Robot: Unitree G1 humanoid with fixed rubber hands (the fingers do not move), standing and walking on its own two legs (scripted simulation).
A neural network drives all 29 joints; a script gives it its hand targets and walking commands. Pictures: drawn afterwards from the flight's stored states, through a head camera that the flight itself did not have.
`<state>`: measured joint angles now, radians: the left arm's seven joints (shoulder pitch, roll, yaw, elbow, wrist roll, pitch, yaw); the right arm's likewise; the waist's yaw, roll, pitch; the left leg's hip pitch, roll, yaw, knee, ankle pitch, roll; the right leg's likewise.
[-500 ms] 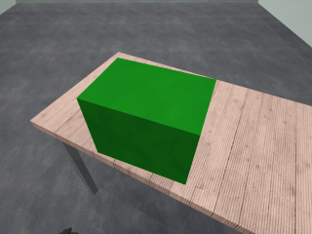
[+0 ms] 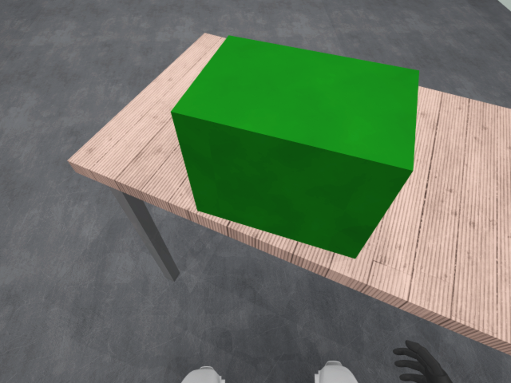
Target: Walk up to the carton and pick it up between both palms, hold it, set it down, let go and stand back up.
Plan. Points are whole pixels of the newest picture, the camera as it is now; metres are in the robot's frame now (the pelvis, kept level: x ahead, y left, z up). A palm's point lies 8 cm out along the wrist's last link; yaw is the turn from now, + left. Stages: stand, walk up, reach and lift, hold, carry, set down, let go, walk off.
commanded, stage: walk up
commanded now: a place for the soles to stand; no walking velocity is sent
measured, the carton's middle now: (293, 149) +0.46 -0.04 +0.09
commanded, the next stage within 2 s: none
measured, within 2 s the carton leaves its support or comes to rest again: neither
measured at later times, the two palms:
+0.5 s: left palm (32, 374) +0.15 +0.34 -0.07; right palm out of the picture +0.01 -0.16 -0.10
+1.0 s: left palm (36, 342) +0.20 +0.36 -0.08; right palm out of the picture +0.00 -0.12 -0.08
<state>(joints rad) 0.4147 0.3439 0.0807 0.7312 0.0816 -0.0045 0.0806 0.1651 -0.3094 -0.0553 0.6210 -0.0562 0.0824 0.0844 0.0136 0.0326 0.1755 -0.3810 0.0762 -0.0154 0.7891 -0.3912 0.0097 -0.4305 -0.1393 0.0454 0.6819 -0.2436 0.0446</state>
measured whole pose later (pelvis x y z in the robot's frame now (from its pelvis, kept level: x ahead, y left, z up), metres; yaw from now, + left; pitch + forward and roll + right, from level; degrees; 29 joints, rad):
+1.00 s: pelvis +0.02 +0.15 +0.02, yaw -24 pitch -2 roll +0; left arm 0.33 0.27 0.04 0.70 0.02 0.01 -0.02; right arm 0.33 -0.28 0.00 0.65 -0.02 0.01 0.00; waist 0.00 -0.01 0.06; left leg -0.24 0.08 0.18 0.60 -0.33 0.00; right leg -0.29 0.03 0.12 0.61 -0.29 0.02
